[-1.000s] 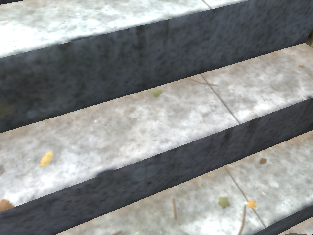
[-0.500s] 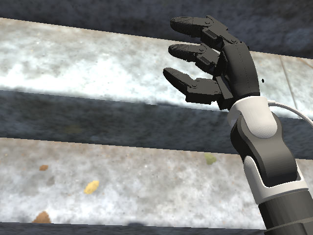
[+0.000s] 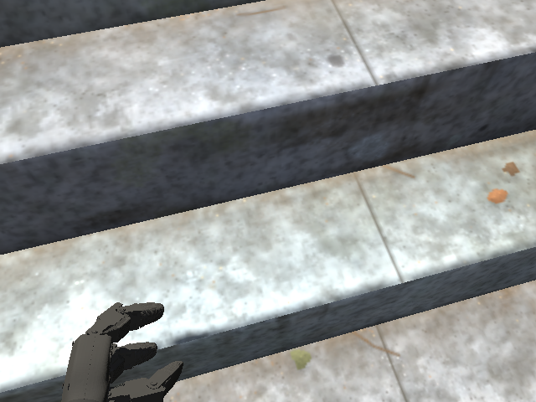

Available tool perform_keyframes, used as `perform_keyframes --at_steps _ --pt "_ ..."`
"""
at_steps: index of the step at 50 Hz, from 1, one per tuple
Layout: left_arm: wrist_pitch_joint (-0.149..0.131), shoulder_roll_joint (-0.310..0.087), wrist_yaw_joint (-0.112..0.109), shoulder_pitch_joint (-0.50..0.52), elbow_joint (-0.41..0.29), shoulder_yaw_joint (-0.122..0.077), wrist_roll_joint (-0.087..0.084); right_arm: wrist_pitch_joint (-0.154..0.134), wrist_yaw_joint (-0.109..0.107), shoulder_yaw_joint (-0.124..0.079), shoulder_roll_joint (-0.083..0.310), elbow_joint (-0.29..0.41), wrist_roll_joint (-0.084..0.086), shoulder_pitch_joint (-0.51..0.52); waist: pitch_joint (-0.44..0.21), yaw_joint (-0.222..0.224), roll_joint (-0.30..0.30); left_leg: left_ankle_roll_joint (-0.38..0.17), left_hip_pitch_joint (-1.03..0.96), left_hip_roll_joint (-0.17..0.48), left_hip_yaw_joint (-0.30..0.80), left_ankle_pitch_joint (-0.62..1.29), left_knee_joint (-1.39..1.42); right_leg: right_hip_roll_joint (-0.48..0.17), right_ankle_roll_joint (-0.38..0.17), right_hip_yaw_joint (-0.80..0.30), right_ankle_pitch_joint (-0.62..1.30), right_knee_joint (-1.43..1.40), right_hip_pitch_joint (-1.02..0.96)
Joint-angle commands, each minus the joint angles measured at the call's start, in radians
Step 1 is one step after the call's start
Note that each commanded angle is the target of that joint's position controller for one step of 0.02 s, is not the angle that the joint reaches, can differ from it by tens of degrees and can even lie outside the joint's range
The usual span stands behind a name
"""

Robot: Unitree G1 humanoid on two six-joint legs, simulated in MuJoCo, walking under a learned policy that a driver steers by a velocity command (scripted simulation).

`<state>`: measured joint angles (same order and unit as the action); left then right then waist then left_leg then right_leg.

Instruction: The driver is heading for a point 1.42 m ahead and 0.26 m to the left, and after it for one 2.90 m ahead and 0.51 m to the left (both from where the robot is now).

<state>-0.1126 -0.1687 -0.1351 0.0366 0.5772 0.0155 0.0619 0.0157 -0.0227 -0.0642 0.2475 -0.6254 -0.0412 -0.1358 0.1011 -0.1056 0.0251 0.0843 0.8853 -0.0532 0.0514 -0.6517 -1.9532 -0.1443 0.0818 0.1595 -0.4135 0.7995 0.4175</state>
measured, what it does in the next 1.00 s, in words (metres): steps to the left, turning left: left foot 0.22 m higher, then right foot 0.22 m lower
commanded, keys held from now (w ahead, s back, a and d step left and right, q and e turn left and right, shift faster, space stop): q+shift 0.52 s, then shift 0.02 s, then e+shift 0.46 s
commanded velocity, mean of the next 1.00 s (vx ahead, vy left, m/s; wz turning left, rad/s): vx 0.00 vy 0.00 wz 0.45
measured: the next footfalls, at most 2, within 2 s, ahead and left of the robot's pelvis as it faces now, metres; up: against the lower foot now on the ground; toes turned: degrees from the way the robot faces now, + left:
left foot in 0.28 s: +0.12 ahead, +0.22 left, +0.22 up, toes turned +9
right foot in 0.74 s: -0.01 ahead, +0.09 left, +0.00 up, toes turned +25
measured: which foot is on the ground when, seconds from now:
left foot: up 0.00-0.26, down 0.28-0.68, up 0.70-0.90, down 0.92-1.00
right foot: down 0.00-0.30, up 0.32-0.72, down 0.74-0.96, up 0.98-1.00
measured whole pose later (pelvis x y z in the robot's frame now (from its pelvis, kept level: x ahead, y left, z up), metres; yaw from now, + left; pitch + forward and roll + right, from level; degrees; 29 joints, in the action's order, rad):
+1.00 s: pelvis -0.06 +0.14 +0.00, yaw +18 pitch +2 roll +2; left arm 0.00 -0.17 -0.06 -0.31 0.72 -0.05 0.01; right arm 0.04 -0.06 0.02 0.12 -0.62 -0.01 -0.15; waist 0.00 0.08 -0.03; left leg 0.00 0.40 -0.01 -0.03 -0.40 -0.76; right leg 0.11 -0.07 -0.08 -0.45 0.94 0.46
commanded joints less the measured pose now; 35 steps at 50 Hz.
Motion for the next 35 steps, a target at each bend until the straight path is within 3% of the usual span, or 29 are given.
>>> perform_keyframes --at_steps 1,2,3,5,7,9,10,11,12,13,14,15,16,17,18,19,20,21,22,24,25,27,29,30,31,32,33,34,35 --pt "-0.052 -0.262 0.034 0.034 -0.024 -0.088 0.007 0.066 -0.004 -0.041 0.082 0.132 -0.021 -0.144 -0.261 -0.06 -0.011 -0.028 0.042 0.068 -0.039 0.132 0.171 -0.229 -0.189 -0.221 1.037 -0.33 -0.346" --pt "-0.053 -0.263 0.044 0.086 -0.026 -0.09 0.002 0.086 -0.028 -0.06 0.084 0.115 -0.038 -0.198 -0.296 -0.08 -0.06 -0.038 0.017 0.024 -0.101 0.114 -0.103 -0.243 -0.221 -0.192 1.201 -0.356 -0.323" --pt "-0.052 -0.29 0.048 0.081 -0.021 -0.102 0.002 0.1 -0.052 -0.072 0.076 0.14 -0.043 -0.2 -0.282 -0.098 -0.094 -0.035 0.089 0.041 -0.049 0.068 -0.245 -0.286 -0.244 -0.189 1.182 -0.397 -0.341" --pt "-0.04 -0.305 0.064 -0.022 0.019 -0.113 0.008 0.104 -0.07 -0.07 0.078 0.185 -0.041 -0.119 -0.2 -0.077 -0.089 -0.052 0.238 0.044 0.004 0.023 -0.354 -0.293 -0.227 -0.124 1.091 -0.437 -0.406" --pt "-0.027 -0.323 0.071 -0.14 0.048 -0.121 0.018 0.111 -0.069 -0.062 0.086 0.235 -0.039 -0.001 -0.153 -0.031 -0.08 -0.063 0.366 0.038 0.009 0.006 -0.395 -0.311 -0.218 -0.078 1.015 -0.461 -0.51" --pt "-0.021 -0.344 0.096 -0.174 0.052 -0.131 0.025 0.118 -0.053 -0.058 0.102 0.269 -0.023 0.052 -0.141 -0.017 -0.157 -0.077 0.385 0.033 -0.015 -0.038 -0.389 -0.315 -0.19 -0.003 1.051 -0.497 -0.568" --pt "-0.011 -0.366 0.099 -0.183 0.055 -0.142 0.02 0.125 -0.044 -0.044 0.07 0.301 -0.018 0.061 -0.158 -0.032 -0.239 -0.101 0.355 0.043 0.042 -0.103 -0.404 -0.314 -0.177 0.018 1.166 -0.493 -0.563" --pt "0.01 -0.36 0.107 -0.158 0.041 -0.139 0.02 0.12 -0.033 -0.029 0.07 0.33 -0.015 0.077 -0.13 -0.071 -0.218 -0.13 0.327 0.096 0.075 -0.102 -0.086 -0.274 -0.146 0.075 1.027 -0.468 -0.534" --pt "0.031 -0.365 0.124 -0.004 -0.007 -0.136 0.015 0.118 -0.027 -0.027 0.09 0.315 0.006 -0.018 -0.149 -0.172 -0.146 -0.152 -0.017 0.106 0.015 0.004 0.366 -0.175 -0.11 0.193 0.959 -0.437 -0.329" --pt "0.046 -0.376 0.135 0.08 -0.033 -0.141 -0.007 0.122 -0.042 -0.042 0.14 0.302 0.023 -0.097 -0.236 -0.212 -0.142 -0.178 -0.358 0.064 -0.074 0.072 0.637 -0.134 -0.141 0.196 1.089 -0.327 -0.203" --pt "0.051 -0.369 0.153 0.049 -0.036 -0.142 -0.038 0.115 -0.054 -0.05 0.157 0.285 0.025 -0.193 -0.325 -0.191 -0.216 -0.196 -0.518 0.063 -0.067 0.094 0.721 -0.19 -0.165 0.123 1.165 -0.186 -0.23" --pt "0.081 -0.303 0.157 0.026 -0.116 -0.123 -0.051 0.107 -0.1 -0.066 0.199 0.199 0.032 -0.255 -0.435 -0.149 0.096 -0.353 -0.692 -0.082 0.205 0.017 0.861 0.009 -0.118 -0.005 0.794 0.352 -0.015" --pt "0.093 -0.177 0.199 0.084 -0.187 -0.061 -0.013 0.114 -0.144 -0.057 0.201 0.226 0.03 -0.195 -0.456 -0.112 0.418 -0.365 -0.697 -0.036 0.515 0.162 1.143 0.103 -0.042 -0.155 0.068 0.773 0.266" --pt "0.103 -0.063 0.234 0.052 -0.219 -0.009 0.028 0.113 -0.182 -0.023 0.194 0.256 0.038 -0.119 -0.43 -0.01 0.587 -0.28 -0.566 -0.01 0.515 0.269 1.153 0.107 -0.021 -0.252 -0.008 1.033 0.365" --pt "0.104 -0.064 0.256 0.036 -0.216 0.0 0.034 0.109 -0.2 0.005 0.138 0.262 0.017 -0.113 -0.4 0.012 0.478 -0.231 -0.447 -0.039 0.497 0.182 1.149 0.13 -0.018 -0.294 0.03 1.072 0.352" --pt "0.101 -0.087 0.247 0.04 -0.209 -0.007 0.035 0.096 -0.191 0.007 0.111 0.236 -0.007 -0.127 -0.293 0.017 0.259 -0.212 -0.329 -0.039 0.457 0.265 1.081 0.149 -0.032 -0.29 0.144 1.052 0.347" --pt "0.101 -0.069 0.224 0.002 -0.197 -0.006 0.029 0.081 -0.167 0.015 0.097 0.215 -0.013 -0.1 -0.22 0.06 0.148 -0.207 -0.252 -0.038 0.451 0.335 1.041 0.183 -0.046 -0.265 0.251 1.073 0.352" --pt "0.101 -0.078 0.202 -0.043 -0.163 -0.01 0.022 0.065 -0.133 0.02 0.077 0.206 -0.018 -0.057 -0.196 0.084 0.07 -0.211 -0.194 -0.04 0.44 0.293 1.036 0.207 -0.055 -0.247 0.347 1.078 0.321" --pt "0.108 -0.092 0.18 -0.078 -0.143 -0.016 0.021 0.044 -0.111 0.024 0.065 0.204 -0.018 -0.008 -0.188 0.106 0.035 -0.22 -0.14 -0.041 0.434 0.198 1.047 0.22 -0.06 -0.239 0.413 1.074 0.287" --pt "0.114 -0.122 0.153 -0.092 -0.13 -0.026 0.025 0.02 -0.086 0.028 0.041 0.187 -0.003 0.053 -0.205 0.125 0.04 -0.259 -0.078 -0.03 0.44 0.182 1.037 0.246 -0.059 -0.228 0.46 1.102 0.225" --pt "0.114 -0.128 0.145 -0.096 -0.14 -0.03 0.023 0.009 -0.082 0.027 0.032 0.177 -0.001 0.061 -0.203 0.127 0.029 -0.28 -0.051 -0.021 0.45 0.21 1.023 0.253 -0.054 -0.231 0.46 1.103 0.198" --pt "0.117 -0.106 0.129 -0.107 -0.149 -0.026 0.017 0.005 -0.089 0.024 0.018 0.168 -0.015 0.06 -0.199 0.134 -0.022 -0.293 -0.012 0.001 0.463 0.244 0.989 0.267 -0.051 -0.233 0.438 1.049 0.153" --pt "0.136 -0.084 0.108 -0.203 -0.128 -0.02 0.004 0.004 -0.092 0.036 -0.001 0.187 -0.034 0.134 -0.225 0.183 -0.038 -0.263 0.018 0.014 0.417 0.267 0.953 0.278 -0.056 -0.181 0.415 0.972 0.065" --pt "0.151 -0.077 0.099 -0.297 -0.102 -0.018 -0.007 0.003 -0.094 0.045 -0.021 0.2 -0.04 0.164 -0.213 0.219 -0.058 -0.222 0.024 0.005 0.355 0.287 0.923 0.272 -0.058 -0.133 0.407 0.83 0.013" --pt "0.164 -0.08 0.092 -0.401 -0.066 -0.018 -0.016 0.006 -0.095 0.057 -0.044 0.22 -0.05 0.216 -0.215 0.249 -0.038 -0.182 0.034 -0.008 0.305 0.301 0.917 0.272 -0.075 -0.078 0.392 0.664 -0.054" --pt "0.176 -0.079 0.086 -0.507 -0.031 -0.018 -0.026 0.012 -0.096 0.067 -0.063 0.238 -0.065 0.252 -0.209 0.273 0.002 -0.133 0.013 -0.023 0.257 0.312 0.912 0.246 -0.114 -0.047 0.342 0.371 -0.115" --pt "0.184 -0.059 0.084 -0.602 0.005 -0.018 -0.03 0.021 -0.101 0.067 -0.068 0.236 -0.072 0.256 -0.174 0.306 0.047 -0.075 -0.004 -0.066 0.183 0.248 0.834 0.209 -0.194 -0.027 0.31 -0.05 -0.193" --pt "0.185 -0.007 0.088 -0.557 0.047 -0.007 -0.033 0.047 -0.098 0.057 -0.078 0.181 -0.06 0.128 -0.104 0.248 -0.109 -0.075 -0.086 -0.152 0.043 0.015 0.541 0.192 -0.246 0.009 0.43 -0.439 -0.146" --pt "0.164 0.032 0.094 -0.351 0.054 0.004 -0.032 0.079 -0.106 0.045 -0.101 0.113 -0.037 -0.087 -0.142 0.114 -0.304 -0.114 -0.255 -0.185 0.01 0.013 -0.028 0.076 -0.28 -0.148 0.611 -0.607 -0.051"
